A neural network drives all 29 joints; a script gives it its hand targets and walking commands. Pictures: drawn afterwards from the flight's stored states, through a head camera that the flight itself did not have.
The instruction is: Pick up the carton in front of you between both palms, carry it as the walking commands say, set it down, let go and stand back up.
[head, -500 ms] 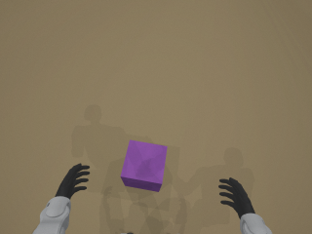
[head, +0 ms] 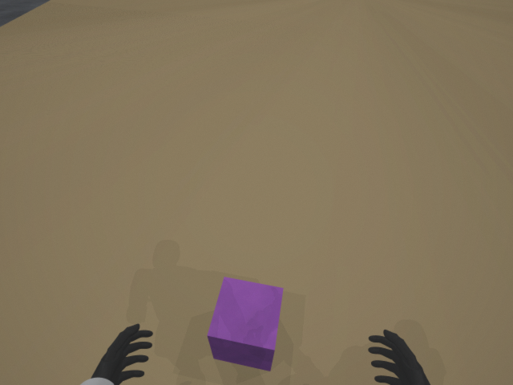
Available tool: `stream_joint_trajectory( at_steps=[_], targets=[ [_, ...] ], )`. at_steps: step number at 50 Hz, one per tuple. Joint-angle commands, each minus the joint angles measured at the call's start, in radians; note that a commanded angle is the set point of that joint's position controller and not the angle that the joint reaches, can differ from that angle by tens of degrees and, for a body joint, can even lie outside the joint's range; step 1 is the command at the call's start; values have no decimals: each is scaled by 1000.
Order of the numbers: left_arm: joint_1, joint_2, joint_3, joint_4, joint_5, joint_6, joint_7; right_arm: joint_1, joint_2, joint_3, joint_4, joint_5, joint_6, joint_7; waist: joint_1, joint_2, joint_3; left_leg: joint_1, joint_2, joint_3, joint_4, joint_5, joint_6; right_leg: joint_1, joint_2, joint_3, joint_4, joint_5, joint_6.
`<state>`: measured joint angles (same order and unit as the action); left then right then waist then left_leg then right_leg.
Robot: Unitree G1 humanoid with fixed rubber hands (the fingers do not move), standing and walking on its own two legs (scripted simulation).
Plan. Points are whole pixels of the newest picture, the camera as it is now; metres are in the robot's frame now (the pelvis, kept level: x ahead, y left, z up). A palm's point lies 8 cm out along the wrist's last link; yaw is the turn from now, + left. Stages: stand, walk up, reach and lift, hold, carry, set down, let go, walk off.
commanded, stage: let go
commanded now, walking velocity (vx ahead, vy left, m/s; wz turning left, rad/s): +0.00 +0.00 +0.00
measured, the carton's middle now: (247, 324) +0.45 +0.04 -0.65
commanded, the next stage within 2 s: stand in 0.12 s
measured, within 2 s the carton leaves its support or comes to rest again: neither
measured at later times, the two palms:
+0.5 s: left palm out of the picture +0.14 +0.30 -0.08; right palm out of the picture +0.15 -0.28 -0.09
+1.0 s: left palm out of the picture +0.13 +0.30 -0.09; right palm out of the picture +0.13 -0.29 -0.10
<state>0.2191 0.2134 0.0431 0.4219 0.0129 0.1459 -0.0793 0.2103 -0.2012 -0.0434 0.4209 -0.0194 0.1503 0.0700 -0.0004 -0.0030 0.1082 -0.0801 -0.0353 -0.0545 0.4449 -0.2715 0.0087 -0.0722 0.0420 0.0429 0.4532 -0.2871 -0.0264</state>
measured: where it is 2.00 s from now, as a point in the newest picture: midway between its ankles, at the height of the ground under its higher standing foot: outside the picture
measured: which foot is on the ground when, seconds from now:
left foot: down 0.00-1.00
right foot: down 0.00-1.00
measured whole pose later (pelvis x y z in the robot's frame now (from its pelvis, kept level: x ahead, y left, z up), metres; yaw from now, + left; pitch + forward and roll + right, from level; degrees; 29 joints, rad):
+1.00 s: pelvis +0.01 +0.00 +0.00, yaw -1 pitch -1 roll +0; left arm 0.17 0.35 0.03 0.84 0.03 0.00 0.02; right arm 0.13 -0.35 -0.02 0.91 -0.03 -0.01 -0.03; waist 0.00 0.00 0.01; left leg -0.13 -0.03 -0.04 0.42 -0.27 0.01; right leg -0.12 0.04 0.04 0.42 -0.28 -0.02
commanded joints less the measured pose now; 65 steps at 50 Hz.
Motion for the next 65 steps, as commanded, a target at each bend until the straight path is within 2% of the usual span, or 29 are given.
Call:
stream_joint_trajectory(
  at_steps=[1,2,6,7,9,11,18,22,29,39,65],
  targets=[
    [18,93,36,-40,-18,-43,22,-84,-121,-19,-162,-10,43,-30,10,-34,-104,39,3,24,-28,231,-10,-26,-4,-12,-44,216,42],
    [6,101,39,-64,-7,-49,31,-53,-110,-13,-144,-8,56,-41,17,-16,-92,29,1,25,-21,243,-11,-29,-6,-11,-38,222,43],
    [-32,100,15,-81,-12,-47,35,-57,-95,2,-139,-2,78,-59,6,-3,-66,17,3,28,-27,215,-4,-67,-5,-5,-42,198,43],
    [-42,219,61,51,29,-75,76,-78,-211,-37,25,-9,-11,-94,12,29,-43,-127,57,-6,5,76,-27,-188,-61,36,-42,113,50],
    [-26,226,58,60,37,-103,89,-56,-210,-37,63,-20,-76,-103,3,25,-65,-133,67,-36,-5,-38,-23,-213,-77,71,-56,-4,32],
    [-39,210,53,78,35,-121,89,-76,-208,-35,101,-21,-109,-99,5,33,-73,-142,78,-59,-19,-74,-11,-218,-74,81,-54,-47,24],
    [-31,231,49,162,24,-147,89,-91,-239,-26,213,-19,-151,-92,8,3,-176,-82,95,-56,17,224,-4,-131,-93,75,-11,241,18],
    [-24,250,46,198,20,-148,96,-86,-259,-24,257,-20,-158,-97,5,2,-183,-61,102,-60,19,298,-1,-112,-98,75,-5,301,17],
    [-32,270,39,250,17,-152,103,-90,-278,-21,318,-15,-164,-102,3,2,-175,-44,108,-67,9,354,1,-87,-107,82,-11,351,12],
    [-57,278,30,313,14,-156,107,-104,-286,-12,380,-10,-169,-103,4,6,-165,-32,114,-70,-21,359,1,-59,-118,91,-39,362,6],
    [-97,314,12,457,7,-165,98,-123,-328,9,514,-3,-176,-93,4,3,-110,-27,132,-85,-123,215,8,-52,-135,114,-145,221,1]
  ],
)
